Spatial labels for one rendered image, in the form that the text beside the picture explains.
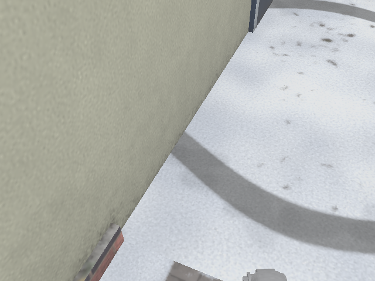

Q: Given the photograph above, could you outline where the robot right thigh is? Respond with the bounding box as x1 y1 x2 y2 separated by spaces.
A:
243 269 287 281

